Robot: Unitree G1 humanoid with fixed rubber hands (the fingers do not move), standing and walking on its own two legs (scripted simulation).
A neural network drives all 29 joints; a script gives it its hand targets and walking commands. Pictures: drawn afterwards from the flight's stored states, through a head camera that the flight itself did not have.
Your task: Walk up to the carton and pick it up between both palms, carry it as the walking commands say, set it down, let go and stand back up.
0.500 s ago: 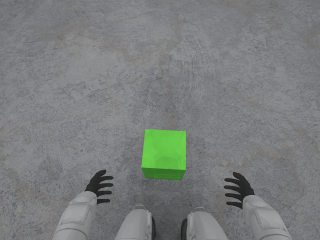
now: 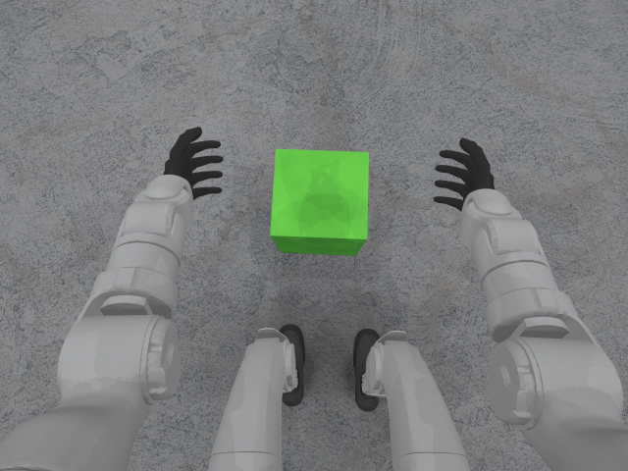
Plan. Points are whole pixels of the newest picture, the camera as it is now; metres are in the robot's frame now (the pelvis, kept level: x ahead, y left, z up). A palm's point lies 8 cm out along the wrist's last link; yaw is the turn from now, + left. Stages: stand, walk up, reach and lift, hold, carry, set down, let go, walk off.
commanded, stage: reach and lift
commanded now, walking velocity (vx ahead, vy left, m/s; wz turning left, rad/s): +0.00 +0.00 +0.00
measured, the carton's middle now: (320, 208) +0.54 +0.02 -0.55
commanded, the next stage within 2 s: none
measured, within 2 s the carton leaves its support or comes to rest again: neither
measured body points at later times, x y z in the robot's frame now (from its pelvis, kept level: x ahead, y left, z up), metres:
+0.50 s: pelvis +0.05 +0.00 -0.01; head +0.37 +0.01 +0.31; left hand +0.58 +0.20 -0.13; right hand +0.56 -0.18 -0.13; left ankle +0.11 +0.10 -0.64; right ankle +0.10 -0.11 -0.64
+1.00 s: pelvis +0.01 +0.00 -0.15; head +0.35 +0.01 +0.15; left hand +0.56 +0.21 -0.28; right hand +0.55 -0.18 -0.28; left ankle +0.11 +0.10 -0.64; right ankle +0.10 -0.11 -0.64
